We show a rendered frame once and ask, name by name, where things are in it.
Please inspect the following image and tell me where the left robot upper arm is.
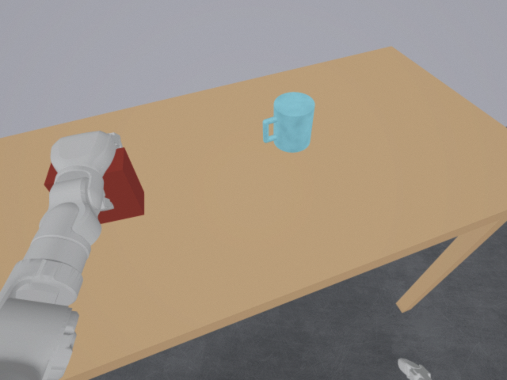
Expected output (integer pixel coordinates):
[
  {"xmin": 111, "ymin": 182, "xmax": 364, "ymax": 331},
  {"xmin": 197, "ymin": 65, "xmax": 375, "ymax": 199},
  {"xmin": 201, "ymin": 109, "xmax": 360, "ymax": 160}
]
[{"xmin": 0, "ymin": 298, "xmax": 79, "ymax": 380}]

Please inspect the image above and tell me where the table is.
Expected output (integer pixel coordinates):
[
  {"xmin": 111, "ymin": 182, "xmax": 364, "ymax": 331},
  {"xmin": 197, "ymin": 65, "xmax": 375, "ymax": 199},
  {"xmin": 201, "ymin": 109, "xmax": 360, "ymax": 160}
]
[{"xmin": 0, "ymin": 46, "xmax": 507, "ymax": 380}]

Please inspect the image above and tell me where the sponge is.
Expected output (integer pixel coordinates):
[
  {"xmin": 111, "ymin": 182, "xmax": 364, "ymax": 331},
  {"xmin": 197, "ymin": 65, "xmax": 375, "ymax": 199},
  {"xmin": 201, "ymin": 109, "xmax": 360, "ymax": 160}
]
[{"xmin": 44, "ymin": 147, "xmax": 144, "ymax": 224}]

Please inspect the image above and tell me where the robot right hand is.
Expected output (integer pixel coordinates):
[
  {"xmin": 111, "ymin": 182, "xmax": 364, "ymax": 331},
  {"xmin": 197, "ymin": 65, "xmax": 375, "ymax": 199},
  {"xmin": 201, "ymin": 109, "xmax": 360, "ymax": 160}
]
[{"xmin": 398, "ymin": 358, "xmax": 432, "ymax": 380}]

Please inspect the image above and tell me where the robot left hand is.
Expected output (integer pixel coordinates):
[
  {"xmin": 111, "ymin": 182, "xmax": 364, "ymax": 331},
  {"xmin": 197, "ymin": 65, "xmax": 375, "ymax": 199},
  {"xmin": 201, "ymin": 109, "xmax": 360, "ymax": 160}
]
[{"xmin": 51, "ymin": 131, "xmax": 123, "ymax": 211}]

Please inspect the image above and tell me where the robot left forearm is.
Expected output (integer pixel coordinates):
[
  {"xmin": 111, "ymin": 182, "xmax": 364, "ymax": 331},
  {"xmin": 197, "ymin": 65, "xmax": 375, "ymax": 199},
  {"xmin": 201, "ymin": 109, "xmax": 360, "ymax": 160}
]
[{"xmin": 0, "ymin": 165, "xmax": 104, "ymax": 309}]

